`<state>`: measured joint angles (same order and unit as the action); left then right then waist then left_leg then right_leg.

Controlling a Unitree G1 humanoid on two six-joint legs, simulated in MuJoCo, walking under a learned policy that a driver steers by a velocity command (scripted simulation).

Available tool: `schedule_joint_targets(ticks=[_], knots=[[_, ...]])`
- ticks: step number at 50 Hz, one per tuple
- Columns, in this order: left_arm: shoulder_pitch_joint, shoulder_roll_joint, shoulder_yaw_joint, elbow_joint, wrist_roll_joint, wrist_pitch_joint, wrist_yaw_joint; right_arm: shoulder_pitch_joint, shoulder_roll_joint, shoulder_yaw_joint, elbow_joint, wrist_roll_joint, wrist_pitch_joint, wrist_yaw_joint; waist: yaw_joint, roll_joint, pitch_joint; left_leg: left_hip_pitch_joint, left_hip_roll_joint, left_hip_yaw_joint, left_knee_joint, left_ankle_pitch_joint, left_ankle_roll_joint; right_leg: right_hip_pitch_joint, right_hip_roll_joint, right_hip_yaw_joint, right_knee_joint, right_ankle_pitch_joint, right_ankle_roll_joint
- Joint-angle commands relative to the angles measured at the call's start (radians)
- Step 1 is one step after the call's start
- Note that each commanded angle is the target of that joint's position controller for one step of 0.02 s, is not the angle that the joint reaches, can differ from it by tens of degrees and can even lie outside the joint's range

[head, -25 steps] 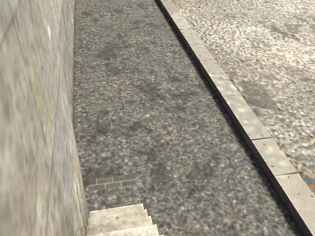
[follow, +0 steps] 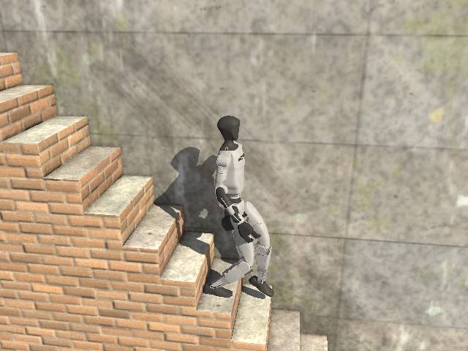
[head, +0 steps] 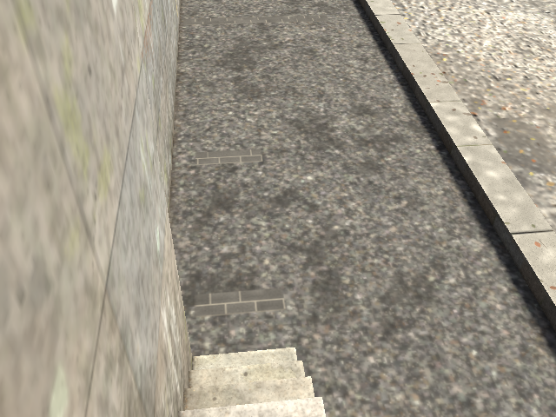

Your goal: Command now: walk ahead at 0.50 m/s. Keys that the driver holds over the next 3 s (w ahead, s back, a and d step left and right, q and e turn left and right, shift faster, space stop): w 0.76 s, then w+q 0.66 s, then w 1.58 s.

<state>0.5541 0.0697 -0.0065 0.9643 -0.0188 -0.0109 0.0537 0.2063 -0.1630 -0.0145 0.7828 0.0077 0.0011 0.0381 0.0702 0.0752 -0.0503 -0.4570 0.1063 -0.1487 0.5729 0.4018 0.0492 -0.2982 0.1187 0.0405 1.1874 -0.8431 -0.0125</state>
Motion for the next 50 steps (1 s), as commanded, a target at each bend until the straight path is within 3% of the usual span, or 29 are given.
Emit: schedule_joint_targets(ticks=[1, 3, 4, 5, 6, 8, 10, 12, 13, 14, 17, 19, 23, 26, 28, 29, 31, 32, 33, 34, 35, 37, 38, 40, 42, 43, 45, 48, 50], knots=[[-0.157, 0.132, 0.037, -0.083, 0.018, 0.01, -0.012, 0.281, -0.109, -0.039, 0.011, -0.008, -0.001, -0.019, -0.158, -0.144, 0.087, 0.269, 0.047, 0.017, -0.117, -0.033, 0.046, -0.174, -0.149, 0.355, -0.043, 0.693, -0.163], [-0.202, 0.149, 0.048, -0.058, -0.039, 0.01, -0.02, 0.636, -0.121, -0.052, 0.133, -0.032, -0.008, -0.044, -0.324, -0.052, 0.062, 0.543, 0.074, 0.098, -0.25, -0.072, 0.068, -0.332, -0.046, 0.184, 0.507, 0.592, -0.043], [-0.139, 0.07, 0.051, -0.046, -0.051, 0.003, -0.034, 0.666, -0.118, -0.023, 0.18, -0.033, -0.008, -0.032, -0.28, 0.23, 0.059, 0.694, 0.125, 0.091, 0.004, 0.385, 0.057, -0.532, 0.066, 0.098, 0.888, 0.065, 0.008], [0.04, 0.045, 0.06, -0.038, -0.058, 0.001, -0.035, 0.599, -0.139, -0.016, 0.222, 0.02, -0.016, -0.02, -0.127, 0.414, 0.107, 0.678, 0.124, -0.046, 0.141, 0.668, 0.042, -0.696, 0.071, 0.12, 0.929, -0.094, 0.032], [0.041, 0.064, 0.06, -0.057, -0.049, 0.011, -0.02, 0.585, -0.154, -0.009, 0.225, 0.022, -0.008, -0.011, -0.102, 0.376, 0.078, 0.623, 0.17, -0.182, 0.082, 0.422, 0.091, -0.697, 0.035, 0.131, 0.934, -0.073, 0.062], [-0.133, 0.033, 0.039, -0.161, -0.04, 0.037, -0.02, 0.408, -0.166, -0.007, 0.225, 0.018, 0.001, -0.02, -0.024, 0.015, 0.15, 0.383, 0.224, -0.381, -0.034, -0.116, 0.164, -0.73, -0.101, 0.089, 0.77, 0.103, 0.037], [-0.218, 0.025, 0.018, -0.235, -0.055, 0.065, -0.025, 0.33, -0.215, -0.022, 0.257, 0.023, -0.018, -0.05, -0.006, 0.048, 0.208, 0.267, 0.311, -0.6, -0.064, -0.239, 0.201, -0.809, -0.144, 0.116, 0.788, 0.117, 0.051], [-0.321, 0.083, 0.029, -0.268, -0.067, 0.064, -0.029, 0.369, -0.145, -0.006, 0.258, 0.02, -0.022, -0.081, -0.07, 0.004, 0.206, 0.252, 0.22, -0.419, 0.041, -0.407, 0.146, -0.891, -0.152, 0.193, 0.528, 0.484, -0.009], [-0.286, 0.07, 0.026, -0.266, -0.034, 0.08, -0.031, 0.273, 0.001, 0.053, 0.218, 0.038, -0.024, -0.109, -0.013, -0.114, 0.194, 0.079, 0.149, -0.304, 0.073, -0.462, 0.118, -0.725, -0.209, 0.227, 0.221, 0.848, 0.022], [-0.286, 0.03, 0.012, -0.281, -0.024, 0.097, -0.038, 0.185, 0.013, 0.073, 0.188, 0.04, -0.014, -0.12, 0.015, -0.082, 0.155, -0.035, 0.106, -0.223, 0.041, -0.505, 0.07, -0.487, -0.222, 0.156, 0.015, 0.943, 0.066], [-0.28, 0.092, 0.017, -0.277, -0.04, 0.084, -0.052, 0.145, -0.216, 0.005, 0.118, 0.028, -0.033, -0.095, -0.015, 0.049, 0.198, -0.234, 0.11, -0.187, -0.06, -0.565, 0.105, -0.181, -0.14, 0.028, 0.165, 0.9, 0.123], [-0.363, 0.165, 0.044, -0.296, -0.039, 0.056, -0.073, 0.386, -0.147, -0.006, 0.209, 0.068, -0.035, -0.129, -0.118, 0.033, 0.237, 0.138, 0.106, -0.18, 0.167, -0.636, 0.121, -0.539, -0.227, 0.152, -0.097, 1.033, 0.072], [-0.555, 0.161, 0.051, -0.355, -0.025, 0.009, -0.111, 0.531, -0.066, -0.021, 0.192, 0.062, -0.034, -0.144, -0.253, 0.098, 0.225, 0.316, 0.039, -0.278, 0.32, -0.836, 0.179, -0.686, -0.219, 0.119, -0.317, 0.971, 0.056], [-0.457, 0.18, 0.069, -0.274, -0.03, -0.04, -0.081, 0.544, -0.012, -0.013, 0.176, 0.079, -0.041, -0.102, -0.221, -0.145, 0.197, 0.148, -0.063, -0.144, 0.465, -0.967, 0.13, -0.466, -0.147, 0.021, -0.419, 0.969, 0.029], [-0.431, 0.162, 0.064, -0.29, 0.024, -0.046, -0.091, 0.329, -0.122, -0.043, 0.147, 0.095, -0.052, -0.104, -0.155, -0.106, 0.212, 0.008, -0.031, -0.212, 0.47, -0.781, 0.159, -0.3, -0.156, 0.037, -0.431, 1.18, 0.018], [-0.446, 0.146, 0.045, -0.323, 0.027, -0.051, -0.089, 0.35, -0.083, -0.038, 0.153, 0.082, -0.048, -0.106, -0.2, -0.106, 0.224, -0.007, -0.134, -0.032, 0.497, -0.88, 0.095, -0.193, -0.124, -0.065, -0.758, 1.349, 0.031], [-0.247, 0.137, 0.064, -0.273, 0.029, -0.02, -0.073, 0.262, -0.155, -0.071, 0.191, 0.022, -0.03, -0.085, -0.059, -0.024, 0.06, -0.077, -0.117, 0.03, 0.764, -0.438, 0.075, 0.272, -0.053, -0.179, -0.756, 1.294, 0.017], [0.024, 0.168, 0.082, -0.189, 0.023, -0.011, -0.053, 0.161, -0.154, -0.072, 0.174, 0.002, -0.039, -0.085, 0.096, -0.009, 0.001, -0.179, -0.146, 0.048, 1.006, -0.307, 0.033, 0.496, -0.076, -0.221, -0.856, 1.38, -0.004], [0.298, 0.227, 0.104, -0.08, 0.026, -0.027, -0.042, 0.079, -0.152, -0.081, 0.173, -0.004, -0.061, -0.084, 0.257, -0.163, -0.016, -0.413, -0.267, 0.042, 1.492, -0.991, -0.026, 0.737, -0.22, -0.111, -1.004, 1.616, -0.107], [0.334, 0.227, 0.085, -0.047, 0.031, -0.029, -0.021, 0.047, -0.109, -0.071, 0.137, -0.002, -0.066, -0.097, 0.254, -0.235, 0.005, -0.613, -0.3, 0.004, 1.704, -1.323, -0.027, 0.841, -0.345, 0.054, -0.876, 1.809, -0.131], [0.245, 0.228, 0.04, -0.054, 0.053, -0.042, -0.051, 0.152, -0.039, -0.053, 0.087, 0.023, -0.08, -0.084, 0.099, -0.404, -0.039, -0.81, -0.264, -0.118, 1.686, -1.347, -0.044, 0.899, -0.451, 0.191, -0.537, 2.098, -0.233], [0.166, 0.294, 0.068, 0.003, 0.03, -0.052, -0.071, 0.169, -0.02, -0.03, 0.064, 0.102, -0.088, -0.065, -0.007, -0.286, -0.084, -0.88, -0.122, -0.216, 1.362, -1.118, -0.052, 0.654, -0.631, 0.458, -0.667, 1.17, -0.404], [0.113, 0.172, 0.036, -0.001, 0.056, -0.06, -0.07, 0.17, -0.043, -0.044, 0.112, 0.098, -0.065, -0.066, -0.03, -0.058, -0.03, -0.819, -0.099, -0.161, 1.242, -0.896, -0.018, 0.42, -0.535, 0.356, -0.708, 0.889, -0.322], [-0.214, 0.165, 0.003, -0.07, 0.078, -0.062, -0.02, 0.203, 0.016, -0.016, 0.101, -0.015, -0.021, -0.045, -0.213, -0.104, 0.076, -0.366, -0.035, -0.049, 0.579, -0.296, -0.061, -0.171, -0.406, 0.19, -0.734, 0.819, -0.253], [-0.223, 0.195, 0.006, -0.058, 0.079, -0.087, -0.002, 0.264, -0.04, -0.05, 0.175, -0.021, -0.037, -0.033, -0.206, -0.105, 0.022, 0.01, -0.138, 0.116, 0.639, 0.019, -0.056, -0.395, -0.295, 0.038, -0.716, 0.985, -0.224], [-0.209, 0.258, 0.024, -0.044, 0.043, -0.097, 0.009, 0.237, -0.051, -0.055, 0.147, -0.011, -0.031, -0.034, -0.196, -0.245, 0.022, -0.137, -0.084, 0.013, 0.631, 0.058, -0.048, -0.235, -0.325, 0.094, -0.659, 0.86, -0.198], [-0.169, 0.243, 0.024, -0.032, -0.034, -0.104, 0.046, -0.038, -0.1, -0.051, 0.031, -0.021, -0.032, -0.03, -0.104, -0.223, 0.146, -0.196, -0.058, -0.042, 0.122, 0.21, -0.035, -0.121, -0.312, 0.055, -0.671, 0.6, -0.136], [-0.209, 0.319, 0.048, -0.03, -0.001, -0.076, 0.043, -0.015, -0.137, -0.056, 0.028, 0.007, -0.015, -0.007, -0.122, -0.244, 0.16, -0.001, 0.018, -0.045, 0.077, 0.244, -0.029, -0.208, -0.391, 0.091, -0.552, 0.349, -0.125], [-0.202, 0.261, 0.047, -0.018, 0.014, -0.072, -0.003, 0.028, -0.187, -0.078, 0.078, 0.006, 0.032, -0.009, -0.106, -0.189, 0.219, -0.012, 0.021, 0.013, 0.054, 0.135, -0.028, -0.137, -0.381, 0.076, -0.439, 0.39, -0.096]])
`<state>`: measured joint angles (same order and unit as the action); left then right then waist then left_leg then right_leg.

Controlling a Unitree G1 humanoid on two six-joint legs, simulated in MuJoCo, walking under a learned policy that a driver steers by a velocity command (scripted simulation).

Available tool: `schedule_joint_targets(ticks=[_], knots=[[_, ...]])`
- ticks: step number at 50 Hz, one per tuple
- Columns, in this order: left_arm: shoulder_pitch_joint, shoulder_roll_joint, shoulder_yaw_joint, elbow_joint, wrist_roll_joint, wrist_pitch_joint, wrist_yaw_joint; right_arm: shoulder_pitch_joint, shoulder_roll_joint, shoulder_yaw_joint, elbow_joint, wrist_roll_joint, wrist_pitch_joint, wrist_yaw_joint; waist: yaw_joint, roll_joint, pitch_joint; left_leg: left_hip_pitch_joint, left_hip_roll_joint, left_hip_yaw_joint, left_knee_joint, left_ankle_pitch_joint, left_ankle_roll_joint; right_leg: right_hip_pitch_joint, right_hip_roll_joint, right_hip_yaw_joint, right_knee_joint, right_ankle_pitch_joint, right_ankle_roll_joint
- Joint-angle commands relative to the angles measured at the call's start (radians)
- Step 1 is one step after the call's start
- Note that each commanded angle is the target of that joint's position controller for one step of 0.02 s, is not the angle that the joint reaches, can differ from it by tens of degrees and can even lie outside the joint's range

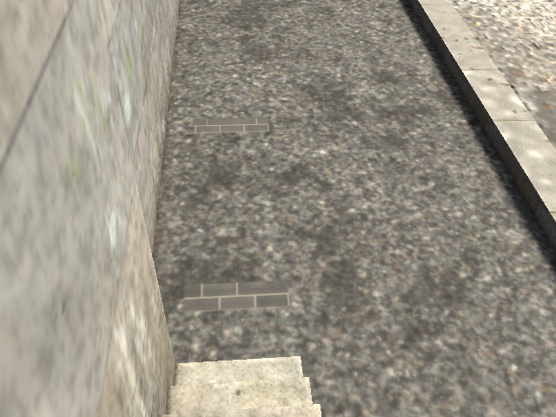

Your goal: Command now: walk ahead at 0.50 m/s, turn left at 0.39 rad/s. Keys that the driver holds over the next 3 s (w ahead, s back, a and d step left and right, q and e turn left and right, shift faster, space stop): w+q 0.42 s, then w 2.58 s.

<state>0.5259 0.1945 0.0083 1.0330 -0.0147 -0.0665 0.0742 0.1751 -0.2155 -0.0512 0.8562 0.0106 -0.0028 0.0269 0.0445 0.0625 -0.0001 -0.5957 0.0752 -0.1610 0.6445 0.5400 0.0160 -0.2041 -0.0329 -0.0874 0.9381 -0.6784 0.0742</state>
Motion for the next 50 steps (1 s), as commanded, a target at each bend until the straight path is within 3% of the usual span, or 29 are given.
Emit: schedule_joint_targets(ticks=[1, 5, 6, 7, 8, 10, 11, 12, 14, 15, 16, 18, 21, 26, 28, 29, 30, 31, 32, 33, 35, 37, 38, 41, 44, 47, 48, 49, 50], knots=[[-0.138, 0.113, 0.031, -0.082, 0.012, -0.013, -0.044, 0.089, -0.148, -0.047, 0.028, 0.005, 0.049, 0.002, -0.055, -0.141, 0.179, 0.131, 0.049, 0.057, -0.037, -0.038, 0.001, -0.183, -0.232, 0.199, -0.106, 0.257, -0.157], [-0.31, 0.159, 0.061, -0.062, 0.006, 0.025, -0.064, 0.68, -0.24, -0.097, 0.272, -0.019, 0.035, -0.002, -0.3, -0.001, 0.015, 0.658, -0.016, 0.155, -0.209, -0.062, -0.016, -0.247, -0.051, 0.026, 0.795, 0.439, 0.021], [-0.176, 0.076, 0.053, -0.06, -0.022, 0.024, -0.06, 0.642, -0.237, -0.041, 0.263, -0.034, 0.018, 0.011, -0.196, 0.395, 0.094, 0.674, 0.042, 0.09, -0.095, 0.393, 0.03, -0.484, 0.088, 0.013, 1.278, -0.251, 0.042], [-0.044, 0.04, 0.049, -0.098, 0.009, 0.007, -0.045, 0.59, -0.251, -0.035, 0.254, 0.03, 0.009, 0.015, -0.07, 0.557, 0.068, 0.716, 0.042, -0.125, 0.005, 0.428, 0.158, -0.676, 0.129, 0.095, 1.294, -0.299, 0.047], [-0.095, 0.072, 0.046, -0.129, 0.024, -0.002, -0.026, 0.561, -0.245, -0.03, 0.236, 0.043, 0.016, 0.018, -0.077, 0.426, 0.073, 0.689, 0.115, -0.203, -0.029, 0.367, 0.241, -0.78, 0.112, 0.094, 1.271, -0.277, 0.049], [-0.237, 0.042, 0.037, -0.214, -0.037, 0.021, -0.017, 0.498, -0.139, -0.009, 0.244, 0.007, 0.028, 0.018, -0.043, 0.104, 0.031, 0.607, 0.117, -0.404, -0.059, -0.153, 0.27, -0.861, 0.046, 0.113, 1.166, -0.048, -0.025], [-0.264, 0.001, 0.017, -0.275, -0.07, 0.029, -0.021, 0.467, -0.244, -0.034, 0.249, 0.01, 0.021, 0.004, -0.002, 0.117, 0.032, 0.58, 0.288, -0.689, -0.095, -0.258, 0.392, -0.954, 0.031, 0.181, 1.152, -0.068, -0.032], [-0.352, 0.071, 0.032, -0.292, -0.089, 0.029, -0.03, 0.408, -0.191, -0.008, 0.227, -0.015, -0.006, -0.011, -0.022, -0.005, 0.031, 0.509, 0.327, -0.741, -0.102, -0.467, 0.393, -0.988, -0.027, 0.348, 0.813, 0.239, -0.037], [-0.375, 0.097, 0.041, -0.303, -0.035, 0.08, -0.035, 0.228, -0.073, 0.051, 0.163, -0.019, 0.0, -0.078, 0.036, -0.098, 0.073, 0.23, 0.204, -0.55, 0.027, -0.521, 0.317, -0.783, -0.033, 0.322, 0.548, 0.491, 0.017], [-0.364, 0.072, 0.039, -0.306, -0.003, 0.094, -0.036, 0.185, -0.059, 0.058, 0.135, 0.006, 0.013, -0.109, 0.049, -0.105, 0.068, 0.125, 0.119, -0.427, 0.06, -0.504, 0.251, -0.636, -0.032, 0.267, 0.359, 0.603, 0.026], [-0.337, 0.098, 0.051, -0.251, -0.003, 0.079, -0.037, 0.208, -0.153, 0.032, 0.146, -0.031, 0.01, -0.126, 0.028, -0.088, 0.037, -0.04, 0.114, -0.378, -0.015, -0.452, 0.247, -0.381, 0.027, 0.207, 0.47, 0.757, 0.031], [-0.388, 0.17, 0.08, -0.275, 0.003, 0.059, -0.071, 0.332, -0.075, 0.039, 0.206, 0.01, -0.026, -0.148, -0.016, -0.023, 0.056, 0.15, 0.035, -0.345, 0.171, -0.774, 0.214, -0.583, 0.0, 0.294, 0.217, 1.085, 0.012], [-0.475, 0.065, 0.053, -0.291, 0.065, 0.05, -0.097, 0.359, -0.027, 0.041, 0.191, 0.033, -0.026, -0.176, -0.061, -0.043, 0.094, 0.032, -0.087, -0.245, 0.267, -0.902, 0.161, -0.387, 0.032, 0.239, -0.114, 1.28, 0.023], [-0.393, 0.131, 0.079, -0.272, 0.033, 0.039, -0.105, 0.311, -0.052, 0.003, 0.146, 0.003, -0.025, -0.126, -0.104, 0.1, 0.105, 0.073, -0.056, -0.265, 0.442, -0.818, 0.198, -0.334, 0.011, 0.181, -0.134, 1.073, 0.003], [-0.156, 0.171, 0.094, -0.18, 0.019, 0.023, -0.097, 0.204, -0.038, -0.003, 0.141, -0.003, -0.034, -0.116, 0.004, 0.123, 0.074, 0.004, -0.047, -0.268, 0.646, -0.609, 0.2, -0.159, -0.008, 0.146, -0.178, 0.978, -0.027], [0.208, 0.229, 0.127, -0.052, 0.021, 0.003, -0.082, 0.076, -0.01, 0.004, 0.127, -0.018, -0.049, -0.101, 0.178, 0.093, -0.002, -0.212, -0.114, -0.174, 0.945, -0.396, 0.134, 0.275, -0.016, 0.115, -0.302, 1.072, -0.08], [0.607, 0.24, 0.135, 0.079, 0.03, -0.001, -0.085, -0.044, -0.041, -0.009, 0.116, -0.023, -0.055, -0.103, 0.401, -0.146, 0.027, -0.396, -0.301, -0.019, 1.585, -0.754, -0.001, 0.528, -0.062, 0.088, -0.548, 1.236, -0.172], [0.402, 0.104, 0.062, 0.076, 0.014, -0.016, -0.1, 0.095, 0.017, 0.003, 0.089, -0.039, -0.069, -0.089, 0.182, -0.356, 0.124, -0.645, -0.358, 0.069, 1.814, -1.437, -0.044, 0.519, -0.191, 0.282, -0.575, 1.754, -0.277], [0.241, 0.152, 0.041, 0.031, 0.045, -0.033, -0.12, 0.237, 0.046, 0.02, 0.069, 0.028, -0.087, -0.075, 0.001, -0.471, 0.105, -0.833, -0.293, -0.006, 1.721, -1.464, -0.043, 0.631, -0.311, 0.456, -0.264, 2.074, -0.394], [0.249, 0.045, 0.027, 0.049, 0.06, -0.035, -0.128, 0.236, 0.03, 0.031, 0.108, 0.036, -0.089, -0.07, 0.03, -0.195, 0.02, -0.83, -0.184, -0.075, 1.55, -1.366, -0.035, 0.574, -0.337, 0.464, -0.279, 1.671, -0.401], [0.081, 0.061, 0.022, 0.056, 0.058, -0.031, -0.119, 0.196, 0.067, 0.05, 0.113, 0.038, -0.058, -0.076, -0.068, 0.025, 0.008, -0.679, -0.094, -0.079, 1.243, -1.05, 0.014, 0.184, -0.313, 0.394, -0.353, 1.074, -0.349], [-0.31, 0.21, 0.029, -0.048, 0.054, -0.025, -0.061, 0.14, 0.024, 0.072, 0.053, 0.009, -0.021, -0.042, -0.22, -0.013, 0.037, -0.011, 0.062, -0.042, 0.489, -0.43, -0.011, -0.431, -0.275, 0.39, -0.513, 0.766, -0.299], [-0.289, 0.228, 0.037, -0.014, 0.064, -0.018, -0.06, 0.21, 0.002, 0.052, 0.134, -0.016, -0.015, -0.031, -0.223, -0.033, -0.068, 0.351, -0.028, 0.083, 0.576, -0.22, -0.028, -0.588, -0.205, 0.294, -0.5, 0.836, -0.275], [-0.243, 0.137, 0.031, -0.019, -0.041, -0.012, -0.006, 0.08, -0.102, 0.042, 0.116, -0.036, -0.03, -0.019, -0.126, -0.215, 0.066, 0.173, 0.043, -0.013, -0.032, 0.004, -0.015, -0.182, -0.076, 0.24, -0.263, 0.328, -0.143], [-0.012, 0.074, 0.021, 0.034, 0.02, 0.034, 0.004, -0.076, -0.119, 0.036, 0.057, 0.007, -0.017, -0.014, 0.02, -0.166, 0.158, 0.159, 0.074, 0.013, -0.489, 0.042, -0.054, 0.051, -0.041, 0.307, -0.089, 0.358, -0.178], [-0.129, 0.063, 0.031, 0.014, 0.054, 0.033, -0.046, 0.492, -0.209, -0.038, 0.269, 0.021, -0.007, -0.007, -0.148, -0.134, 0.074, 0.53, 0.084, 0.112, -0.321, 0.148, -0.044, -0.149, 0.008, 0.305, 0.38, 0.564, -0.123], [-0.03, 0.006, 0.024, 0.068, -0.068, 0.055, -0.039, 0.58, -0.184, -0.025, 0.258, -0.048, -0.014, 0.0, -0.185, -0.095, 0.054, 0.622, 0.203, 0.015, -0.31, 0.219, -0.017, -0.264, 0.189, 0.2, 0.899, -0.005, -0.066], [0.131, -0.034, 0.036, 0.077, -0.072, 0.074, -0.04, 0.588, -0.206, -0.008, 0.276, -0.056, -0.037, 0.016, -0.11, 0.25, 0.066, 0.778, 0.22, 0.047, 0.003, 0.599, 0.009, -0.545, 0.234, 0.18, 1.203, -0.353, -0.051], [0.2, -0.015, 0.034, 0.053, -0.055, 0.095, -0.022, 0.573, -0.238, -0.01, 0.275, -0.006, -0.039, 0.021, -0.053, 0.371, -0.048, 0.839, 0.325, -0.149, 0.061, 0.497, 0.14, -0.64, 0.183, 0.234, 1.311, -0.318, -0.027]])
Over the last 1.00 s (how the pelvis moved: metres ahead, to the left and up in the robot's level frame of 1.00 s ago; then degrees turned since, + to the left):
0.45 0.02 -0.39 3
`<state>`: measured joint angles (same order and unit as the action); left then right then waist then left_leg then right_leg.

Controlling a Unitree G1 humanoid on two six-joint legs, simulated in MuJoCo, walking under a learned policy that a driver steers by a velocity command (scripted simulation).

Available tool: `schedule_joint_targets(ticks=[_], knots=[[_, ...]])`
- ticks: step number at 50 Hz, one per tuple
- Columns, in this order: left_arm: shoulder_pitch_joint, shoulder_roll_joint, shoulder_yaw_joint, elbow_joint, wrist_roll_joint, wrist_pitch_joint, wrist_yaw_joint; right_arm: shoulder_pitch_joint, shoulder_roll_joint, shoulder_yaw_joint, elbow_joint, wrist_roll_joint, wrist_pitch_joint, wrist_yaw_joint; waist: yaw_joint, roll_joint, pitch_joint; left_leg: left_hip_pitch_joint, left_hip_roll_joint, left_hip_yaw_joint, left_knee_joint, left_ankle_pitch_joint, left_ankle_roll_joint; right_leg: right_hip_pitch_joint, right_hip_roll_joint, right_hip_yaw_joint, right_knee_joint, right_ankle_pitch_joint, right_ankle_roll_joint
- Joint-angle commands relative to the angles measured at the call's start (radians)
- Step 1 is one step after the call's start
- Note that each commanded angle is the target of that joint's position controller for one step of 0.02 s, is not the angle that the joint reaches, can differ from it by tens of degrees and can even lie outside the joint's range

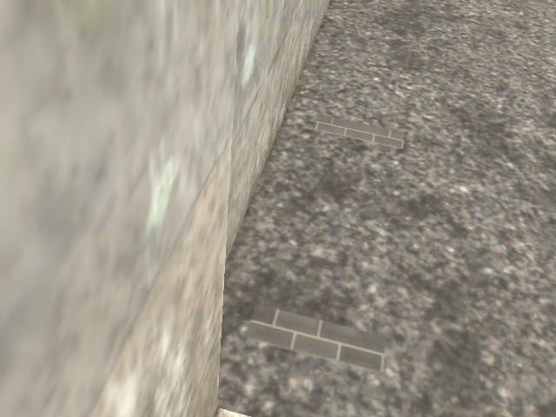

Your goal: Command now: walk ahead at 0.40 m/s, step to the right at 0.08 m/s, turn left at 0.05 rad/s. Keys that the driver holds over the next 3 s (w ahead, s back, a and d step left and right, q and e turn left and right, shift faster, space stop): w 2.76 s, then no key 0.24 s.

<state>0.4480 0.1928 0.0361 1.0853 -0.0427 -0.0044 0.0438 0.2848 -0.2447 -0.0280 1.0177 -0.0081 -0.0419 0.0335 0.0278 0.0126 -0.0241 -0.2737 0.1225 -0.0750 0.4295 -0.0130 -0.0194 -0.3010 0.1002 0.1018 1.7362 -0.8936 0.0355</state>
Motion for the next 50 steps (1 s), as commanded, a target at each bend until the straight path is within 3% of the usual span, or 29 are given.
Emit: schedule_joint_targets(ticks=[1, 2, 3, 4, 6, 9, 12, 16, 17, 19, 20, 22, 24, 25, 28, 29, 30, 31, 32, 34, 36, 37, 39, 41, 42, 44, 45, 47, 50], knots=[[0.22, -0.003, 0.0, -0.051, 0.011, 0.052, 0.011, 0.411, -0.193, -0.024, 0.109, 0.037, 0.012, 0.011, -0.004, 0.308, -0.061, 0.457, 0.329, -0.296, 0.246, 0.914, 0.219, -0.576, -0.018, 0.094, 0.511, -0.004, 0.053], [0.011, 0.037, 0.005, -0.081, -0.012, 0.08, 0.017, 0.297, -0.044, 0.026, 0.081, 0.017, 0.019, 0.006, -0.04, 0.01, -0.004, 0.263, 0.203, -0.202, 0.129, 0.531, 0.125, -0.521, -0.057, 0.058, 0.326, 0.169, 0.045], [-0.019, -0.044, -0.021, -0.159, -0.038, 0.104, 0.028, 0.246, -0.201, -0.005, 0.096, 0.014, 0.019, -0.022, 0.013, 0.295, 0.035, 0.152, 0.376, -0.467, 0.058, 0.519, 0.26, -0.553, -0.092, 0.091, 0.39, 0.242, 0.052], [-0.097, -0.033, -0.039, -0.22, -0.015, 0.115, 0.039, 0.176, -0.147, 0.031, 0.091, 0.029, 0.013, -0.036, 0.018, 0.254, 0.058, 0.069, 0.413, -0.518, 0.012, 0.438, 0.339, -0.566, -0.12, 0.108, 0.344, 0.202, 0.053], [-0.166, 0.116, 0.008, -0.244, -0.024, 0.132, 0.039, 0.115, -0.177, 0.019, 0.053, -0.025, 0.009, -0.065, -0.026, 0.147, 0.091, -0.112, 0.319, -0.423, -0.013, -0.089, 0.251, -0.504, -0.101, 0.205, 0.096, 0.507, 0.016], [-0.171, 0.009, -0.021, -0.249, 0.035, 0.131, 0.008, 0.026, -0.055, 0.063, 0.012, 0.005, 0.03, -0.102, 0.022, 0.128, 0.144, -0.249, 0.152, -0.166, -0.051, -0.396, 0.14, -0.248, -0.128, 0.163, -0.611, 0.818, 0.067], [-0.108, 0.024, -0.02, -0.198, 0.061, 0.111, -0.004, -0.077, -0.108, 0.046, -0.009, -0.014, -0.011, -0.077, 0.077, 0.305, 0.08, -0.516, 0.097, 0.014, -0.084, -0.344, 0.138, 0.273, -0.082, -0.057, -0.504, 0.871, 0.115], [-0.1, 0.085, -0.007, -0.157, 0.066, 0.052, -0.038, -0.018, -0.1, 0.012, -0.014, 0.022, -0.001, -0.089, 0.067, 0.147, 0.173, -0.242, 0.011, 0.084, 0.289, -0.069, 0.104, 0.149, -0.103, -0.093, -1.062, 0.663, 0.038], [-0.123, 0.174, 0.008, -0.179, 0.037, 0.027, -0.049, 0.109, -0.15, -0.008, -0.032, 0.027, -0.001, -0.112, -0.008, -0.041, 0.192, -0.2, -0.065, 0.095, 0.425, -0.094, 0.068, 0.118, -0.125, -0.003, -1.206, 1.081, -0.017], [0.049, 0.222, 0.033, -0.073, -0.018, 0.009, -0.082, 0.093, -0.057, 0.007, -0.064, 0.011, -0.01, -0.131, -0.011, -0.353, 0.149, -0.55, -0.143, 0.134, 0.843, -0.58, 0.015, 0.36, -0.243, 0.251, -1.248, 1.42, -0.163], [0.156, 0.292, 0.063, -0.027, 0.002, -0.011, -0.099, 0.004, -0.021, 0.014, -0.117, 0.049, -0.022, -0.141, 0.038, -0.446, 0.133, -0.695, -0.156, 0.073, 0.939, -0.676, 0.032, 0.335, -0.338, 0.569, -1.376, 1.137, -0.286], [0.043, 0.198, 0.03, -0.074, 0.034, -0.033, -0.088, -0.129, -0.049, 0.015, -0.132, 0.064, -0.007, -0.133, 0.012, -0.211, 0.184, -0.729, -0.071, -0.032, 0.909, -0.508, 0.022, 0.212, -0.375, 0.489, -1.292, 0.984, -0.31], [-0.23, 0.082, 0.006, -0.138, 0.061, 0.013, -0.06, 0.033, -0.049, 0.012, -0.037, 0.01, 0.02, -0.106, -0.126, -0.191, 0.07, -0.214, -0.051, 0.022, 0.577, -0.212, 0.01, -0.079, -0.232, 0.174, -1.176, 0.78, -0.189], [-0.259, 0.1, 0.01, -0.136, 0.075, 0.03, -0.053, 0.135, -0.017, 0.007, 0.011, -0.005, 0.032, -0.093, -0.166, -0.225, -0.037, 0.066, -0.135, 0.117, 0.638, -0.142, 0.005, -0.22, -0.208, 0.093, -1.194, 0.73, -0.164], [-0.262, 0.081, 0.006, -0.124, 0.004, 0.002, -0.032, 0.24, -0.096, -0.02, 0.056, 0.014, 0.038, -0.083, -0.212, -0.176, -0.009, 0.133, -0.06, -0.002, 0.373, 0.028, -0.012, -0.159, -0.185, 0.098, -0.924, 0.704, -0.112], [-0.229, 0.069, 0.008, -0.122, 0.004, -0.01, -0.034, 0.186, -0.127, -0.024, 0.037, 0.015, 0.027, -0.077, -0.17, -0.103, 0.015, 0.074, -0.06, 0.023, 0.177, 0.165, -0.02, -0.085, -0.145, 0.049, -0.787, 0.613, -0.122], [0.016, 0.025, 0.001, -0.111, 0.026, -0.004, -0.038, 0.136, -0.207, -0.044, 0.054, 0.023, 0.019, -0.097, -0.031, 0.354, 0.0, 0.102, -0.015, -0.193, 0.047, 0.114, -0.02, -0.146, -0.045, -0.074, -0.633, 0.357, -0.074], [0.108, 0.034, 0.0, -0.096, 0.033, -0.015, -0.029, 0.073, -0.17, -0.035, 0.053, 0.039, 0.026, -0.09, 0.01, 0.368, 0.031, 0.054, 0.042, -0.339, 0.05, -0.136, 0.044, -0.232, -0.088, -0.09, -0.624, 0.308, -0.086], [0.067, 0.073, 0.011, -0.083, 0.02, -0.033, -0.021, 0.042, -0.102, -0.02, 0.046, 0.036, 0.022, -0.085, -0.01, 0.172, 0.086, 0.023, 0.045, -0.317, 0.142, -0.191, 0.078, -0.277, -0.113, -0.049, -0.616, 0.415, -0.089], [0.141, 0.065, 0.016, -0.036, 0.029, -0.057, -0.02, 0.05, -0.087, -0.024, 0.079, 0.054, 0.017, -0.096, 0.032, 0.007, 0.092, -0.018, 0.025, -0.244, 0.398, -0.305, 0.099, -0.343, -0.129, -0.032, -0.613, 0.556, -0.108], [0.317, 0.103, 0.03, 0.017, 0.023, -0.082, -0.023, -0.111, -0.047, -0.015, 0.025, 0.051, 0.017, -0.102, 0.152, -0.122, 0.094, -0.383, -0.126, 0.029, 0.694, -0.275, -0.004, -0.043, -0.193, 0.106, -0.882, 0.433, -0.185], [0.453, 0.121, 0.033, 0.031, 0.022, -0.097, -0.022, -0.333, -0.077, -0.02, -0.036, 0.053, 0.0, -0.115, 0.294, -0.153, 0.15, -0.782, -0.16, 0.045, 0.859, -0.201, -0.035, 0.336, -0.257, 0.201, -1.016, 0.508, -0.245], [0.449, 0.112, 0.032, 0.007, -0.028, -0.101, -0.013, -0.34, -0.047, -0.017, -0.039, 0.032, -0.064, -0.09, 0.219, -0.232, 0.169, -1.244, -0.195, -0.134, 0.94, -0.401, 0.017, 0.688, -0.27, 0.348, -0.905, 0.9, -0.217], [0.402, 0.078, 0.022, 0.003, 0.031, -0.102, 0.002, -0.42, -0.037, -0.004, -0.065, 0.082, -0.082, -0.041, 0.146, -0.123, 0.173, -1.206, -0.104, -0.18, 0.659, -0.199, 0.087, 0.464, -0.374, 0.582, -0.956, 0.829, -0.223], [0.194, 0.071, 0.004, -0.053, 0.037, -0.092, 0.033, -0.388, -0.077, -0.005, -0.08, 0.063, -0.057, -0.018, 0.024, -0.044, 0.199, -0.845, -0.084, -0.061, 0.405, 0.094, 0.067, 0.077, -0.298, 0.43, -0.965, 0.701, -0.216], [-0.091, 0.14, 0.025, -0.062, 0.076, -0.063, 0.001, 0.179, -0.033, -0.028, 0.121, 0.038, 0.02, 0.004, -0.201, -0.038, 0.015, 0.169, -0.151, 0.046, 0.483, 0.63, 0.06, -0.578, -0.196, 0.104, -0.874, 0.399, -0.19], [-0.187, 0.142, 0.026, -0.076, 0.036, -0.066, -0.006, 0.327, -0.033, -0.036, 0.192, 0.045, 0.046, 0.007, -0.243, -0.11, 0.001, 0.227, -0.14, 0.012, 0.542, 0.697, 0.049, -0.547, -0.182, 0.069, -0.757, 0.377, -0.172], [-0.141, 0.034, 0.002, -0.048, 0.001, -0.054, -0.027, 0.366, -0.095, -0.061, 0.208, 0.052, 0.062, -0.013, -0.233, -0.083, 0.027, 0.18, -0.132, 0.027, 0.445, 0.509, 0.045, -0.374, -0.131, -0.01, -0.566, 0.417, -0.106], [-0.105, 0.048, 0.04, -0.075, 0.018, -0.055, 0.009, 0.36, -0.159, -0.081, 0.219, 0.026, -0.008, 0.004, -0.233, -0.119, 0.076, 0.143, 0.012, -0.066, 0.023, 0.407, 0.055, -0.159, -0.08, -0.028, -0.043, 0.652, 0.022]])
Over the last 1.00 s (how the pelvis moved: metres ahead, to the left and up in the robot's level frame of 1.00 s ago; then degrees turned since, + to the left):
0.50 0.13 -0.55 19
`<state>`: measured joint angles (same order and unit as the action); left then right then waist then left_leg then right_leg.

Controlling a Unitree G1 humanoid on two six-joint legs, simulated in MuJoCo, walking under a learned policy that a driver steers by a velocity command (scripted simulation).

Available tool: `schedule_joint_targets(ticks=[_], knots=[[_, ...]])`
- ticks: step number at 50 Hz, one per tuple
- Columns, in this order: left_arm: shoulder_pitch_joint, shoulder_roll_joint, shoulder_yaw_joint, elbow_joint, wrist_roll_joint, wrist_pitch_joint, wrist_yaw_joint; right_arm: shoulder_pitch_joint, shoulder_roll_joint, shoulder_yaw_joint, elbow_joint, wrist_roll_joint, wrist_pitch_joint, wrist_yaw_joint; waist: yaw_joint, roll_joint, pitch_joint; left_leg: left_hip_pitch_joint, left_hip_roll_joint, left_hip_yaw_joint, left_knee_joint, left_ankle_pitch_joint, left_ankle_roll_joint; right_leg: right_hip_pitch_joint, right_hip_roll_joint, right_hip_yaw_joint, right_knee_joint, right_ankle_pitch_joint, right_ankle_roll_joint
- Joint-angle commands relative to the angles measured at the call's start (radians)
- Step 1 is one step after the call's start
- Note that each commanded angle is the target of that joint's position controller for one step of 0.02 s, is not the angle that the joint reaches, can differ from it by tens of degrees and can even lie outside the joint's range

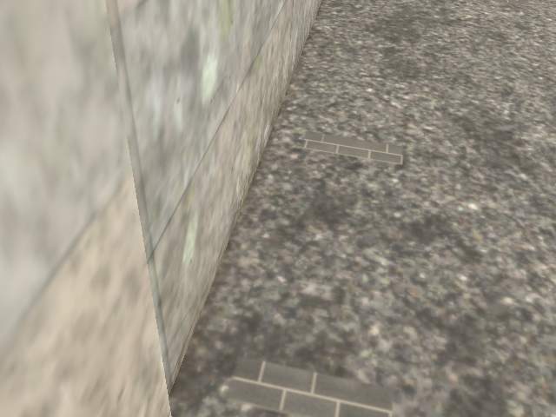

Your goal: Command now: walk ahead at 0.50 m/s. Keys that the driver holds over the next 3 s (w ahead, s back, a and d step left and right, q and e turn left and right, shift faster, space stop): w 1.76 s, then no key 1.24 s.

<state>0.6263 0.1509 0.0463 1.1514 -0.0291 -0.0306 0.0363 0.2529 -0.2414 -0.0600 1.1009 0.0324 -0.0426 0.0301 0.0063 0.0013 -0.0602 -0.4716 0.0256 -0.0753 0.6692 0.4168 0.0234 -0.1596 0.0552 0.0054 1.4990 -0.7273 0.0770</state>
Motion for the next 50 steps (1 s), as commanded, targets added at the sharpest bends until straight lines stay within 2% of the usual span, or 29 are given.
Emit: schedule_joint_targets(ticks=[1, 2, 3, 4, 5, 6, 7, 8, 9, 11, 12, 15, 16, 17, 19, 20, 22, 25, 27, 29, 31, 33, 35, 39, 41, 43, 46, 48, 50], knots=[[-0.325, 0.085, 0.035, -0.161, 0.028, -0.031, 0.047, 0.511, -0.162, -0.043, 0.164, -0.025, -0.037, 0.008, -0.295, 0.017, 0.152, 0.406, 0.148, -0.05, -0.359, 0.087, 0.058, -0.369, 0.057, 0.041, 0.537, 0.392, -0.004], [-0.336, 0.041, 0.028, -0.176, 0.035, -0.033, 0.065, 0.567, -0.088, -0.016, 0.219, -0.004, -0.055, 0.004, -0.281, 0.128, 0.22, 0.416, 0.139, -0.033, -0.402, 0.142, 0.02, -0.502, 0.117, 0.019, 0.617, -0.116, -0.024], [-0.143, -0.023, 0.019, -0.192, 0.008, -0.02, 0.055, 0.419, -0.129, -0.001, 0.21, 0.021, -0.063, 0.007, -0.038, 0.151, 0.28, 0.374, 0.139, -0.174, -0.29, -0.311, -0.009, -0.675, 0.073, 0.086, 0.346, 0.042, -0.104], [-0.234, -0.093, -0.03, -0.272, -0.008, -0.007, 0.054, 0.43, -0.267, -0.06, 0.243, 0.05, -0.064, -0.014, -0.067, 0.546, 0.296, 0.271, 0.279, -0.572, -0.295, -0.97, 0.067, -0.875, -0.03, 0.138, 0.131, 0.141, -0.182], [-0.236, 0.005, -0.026, -0.287, -0.029, 0.002, 0.055, 0.289, -0.129, -0.023, 0.152, 0.031, -0.072, -0.054, -0.041, 0.427, 0.345, 0.001, 0.231, -0.647, -0.17, -1.154, 0.101, -0.809, -0.087, 0.238, -0.057, 0.35, -0.198], [-0.417, 0.112, -0.003, -0.286, 0.044, -0.01, 0.055, 0.25, 0.038, 0.045, 0.044, -0.016, -0.068, -0.07, -0.191, 0.16, 0.221, 0.038, 0.021, -0.071, -0.232, -0.489, 0.039, -0.533, -0.051, 0.088, -0.329, 0.24, -0.1], [-0.202, 0.001, -0.028, -0.236, 0.018, 0.006, 0.033, 0.056, -0.027, 0.043, 0.024, -0.073, -0.041, -0.089, 0.063, 0.278, 0.08, -0.184, 0.041, -0.143, -0.416, -0.284, 0.053, -0.138, 0.006, -0.125, -0.54, 0.452, -0.07], [-0.04, 0.003, -0.027, -0.124, 0.025, 0.007, 0.006, 0.036, -0.178, -0.002, 0.035, -0.113, -0.046, -0.1, 0.112, 0.358, 0.029, -0.361, 0.097, -0.215, -0.344, -0.291, 0.102, 0.1, -0.039, -0.115, -0.178, 0.46, -0.016], [-0.114, 0.131, 0.011, -0.182, -0.011, -0.009, 0.006, -0.001, -0.093, 0.007, -0.003, -0.066, -0.094, -0.138, 0.119, 0.242, 0.142, -0.529, 0.092, -0.285, -0.086, -0.618, 0.052, 0.042, -0.196, 0.158, -0.311, 0.783, -0.027], [-0.062, 0.034, -0.048, -0.178, -0.003, -0.001, 0.001, 0.085, 0.028, 0.049, -0.044, 0.071, -0.105, -0.17, 0.119, 0.05, 0.216, -0.488, -0.017, -0.05, 0.154, -0.609, 0.0, -0.186, -0.164, 0.091, -0.633, 0.556, -0.054], [-0.171, 0.059, -0.049, -0.16, -0.041, -0.003, 0.007, 0.125, 0.041, 0.062, -0.094, 0.086, -0.112, -0.165, 0.027, -0.221, 0.314, -0.17, -0.094, 0.175, 0.101, -0.459, -0.05, -0.508, -0.104, 0.073, -0.937, 0.444, -0.062], [-0.48, 0.074, -0.02, -0.197, -0.036, 0.013, 0.01, 0.631, 0.025, 0.033, 0.1, 0.016, -0.076, -0.062, -0.18, -0.353, 0.283, 0.405, -0.055, 0.195, 0.296, -0.212, -0.096, -0.863, -0.074, 0.148, -0.843, 0.36, -0.173], [-0.634, 0.071, -0.021, -0.25, -0.004, 0.018, -0.008, 0.925, 0.043, 0.042, 0.143, -0.029, -0.062, -0.043, -0.357, -0.202, 0.215, 0.587, 0.05, 0.107, 0.154, -0.315, -0.02, -0.879, 0.016, 0.106, -0.583, 0.36, -0.106], [-0.728, 0.029, -0.026, -0.299, 0.012, 0.03, -0.009, 0.916, 0.072, 0.052, 0.166, -0.051, -0.045, -0.04, -0.376, 0.016, 0.237, 0.379, 0.044, 0.071, -0.074, -0.323, 0.026, -0.61, 0.074, 0.03, -0.404, 0.308, -0.088], [-0.513, -0.026, -0.039, -0.295, -0.052, 0.038, -0.01, 0.64, -0.007, 0.07, 0.047, -0.035, -0.041, -0.059, -0.157, 0.095, 0.222, 0.088, 0.169, -0.141, -0.27, -0.507, 0.167, -0.432, 0.066, 0.053, 0.019, 0.256, -0.119], [-0.276, -0.072, -0.05, -0.332, -0.101, 0.028, 0.001, 0.323, -0.249, 0.005, -0.028, -0.001, -0.05, -0.103, 0.022, 0.577, 0.403, -0.299, 0.426, -0.643, -0.245, -0.918, 0.383, -0.498, -0.131, 0.234, -0.065, 0.324, -0.111], [-0.26, 0.134, 0.01, -0.315, -0.045, -0.002, -0.005, 0.187, -0.033, 0.023, -0.053, -0.01, -0.077, -0.112, 0.046, 0.049, 0.309, -0.502, 0.294, -0.643, 0.141, -1.303, 0.255, -0.444, -0.138, 0.231, -0.053, 0.595, -0.048], [-0.221, 0.138, 0.029, -0.276, 0.004, -0.009, -0.023, 0.218, -0.057, -0.001, -0.083, 0.01, -0.082, -0.138, 0.001, 0.066, 0.164, -0.57, 0.084, -0.204, 0.546, -1.241, 0.043, -0.292, -0.075, 0.104, -0.208, 0.388, 0.028], [0.022, 0.249, 0.072, -0.178, 0.015, -0.01, -0.004, 0.138, -0.025, -0.018, -0.123, 0.036, -0.078, -0.12, 0.117, -0.333, 0.281, -0.735, -0.114, 0.148, 0.83, -1.123, -0.095, -0.256, -0.163, 0.329, -0.742, -0.351, -0.045], [0.282, 0.224, 0.08, -0.039, -0.024, -0.019, 0.003, -0.139, 0.012, -0.027, -0.189, 0.037, -0.065, -0.083, 0.246, -0.492, 0.386, -1.099, -0.114, -0.026, 0.994, -1.1, -0.008, 0.015, -0.162, 0.644, -0.97, -0.339, -0.122], [0.063, 0.154, 0.053, -0.086, 0.054, -0.04, 0.021, -0.203, -0.03, -0.047, -0.205, 0.037, -0.075, -0.038, 0.167, -0.357, 0.314, -0.958, -0.031, -0.098, 0.739, -0.818, 0.035, -0.134, -0.178, 0.819, -0.845, -0.422, -0.197], [-0.025, 0.054, 0.03, -0.07, 0.065, -0.031, 0.046, -0.08, 0.006, -0.053, -0.136, 0.044, -0.047, -0.027, 0.048, -0.185, 0.197, -0.579, -0.055, -0.017, 0.712, -0.677, -0.019, -0.317, -0.158, 0.596, -0.603, -0.23, -0.199], [-0.116, 0.034, 0.013, -0.104, 0.029, -0.047, 0.068, -0.044, 0.038, -0.037, -0.114, 0.011, -0.032, -0.019, -0.027, 0.014, 0.139, -0.156, -0.047, 0.05, 0.485, -0.273, -0.087, -0.569, -0.101, 0.408, -0.466, -0.107, -0.207], [-0.086, 0.08, 0.018, -0.13, -0.006, -0.036, 0.055, 0.037, 0.067, -0.018, -0.078, 0.077, 0.0, 0.0, -0.043, 0.087, 0.142, 0.478, 0.032, 0.095, -0.275, -0.148, -0.034, -0.669, -0.042, 0.25, -0.35, 0.152, -0.139], [-0.197, 0.111, 0.036, -0.119, -0.035, -0.06, 0.041, 0.323, -0.033, -0.038, -0.022, 0.006, -0.013, 0.008, -0.234, 0.027, 0.122, 0.665, 0.165, -0.042, -0.382, -0.122, 0.103, -0.696, 0.102, 0.149, 0.234, 0.133, -0.063], [-0.053, 0.03, 0.021, -0.175, -0.036, -0.08, -0.004, 0.325, -0.068, -0.007, -0.008, -0.029, -0.046, -0.015, -0.072, 0.179, -0.01, 0.921, 0.299, -0.082, -0.002, 0.202, 0.15, -0.975, 0.038, 0.244, 0.3, 0.013, -0.126], [-0.073, 0.062, 0.024, -0.285, 0.0, -0.036, -0.004, -0.078, -0.14, -0.013, -0.093, 0.007, -0.028, -0.05, 0.109, 0.207, 0.031, 0.418, 0.357, -0.198, -0.208, -0.428, 0.224, -0.787, -0.165, 0.228, -0.288, 0.498, -0.078], [-0.113, 0.091, 0.017, -0.289, 0.016, -0.037, -0.007, -0.036, -0.135, -0.014, -0.098, -0.052, -0.032, -0.046, 0.089, 0.087, 0.019, 0.185, 0.377, -0.269, -0.104, -0.394, 0.325, -0.635, -0.156, 0.116, -0.256, 0.597, -0.041], [-0.245, 0.142, 0.036, -0.306, 0.009, -0.064, -0.033, 0.139, -0.053, 0.001, -0.055, -0.02, -0.063, -0.074, -0.006, 0.032, 0.078, 0.327, 0.305, -0.244, 0.061, -0.543, 0.219, -0.858, -0.172, 0.207, -0.474, 0.883, -0.031]])
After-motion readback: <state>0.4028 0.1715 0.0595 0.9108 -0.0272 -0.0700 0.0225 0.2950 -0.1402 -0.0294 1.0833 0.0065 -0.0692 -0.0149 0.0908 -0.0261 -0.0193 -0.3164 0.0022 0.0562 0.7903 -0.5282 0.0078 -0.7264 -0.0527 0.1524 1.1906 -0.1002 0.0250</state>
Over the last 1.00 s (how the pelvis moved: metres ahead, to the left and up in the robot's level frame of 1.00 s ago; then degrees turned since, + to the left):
0.32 -0.11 -0.20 0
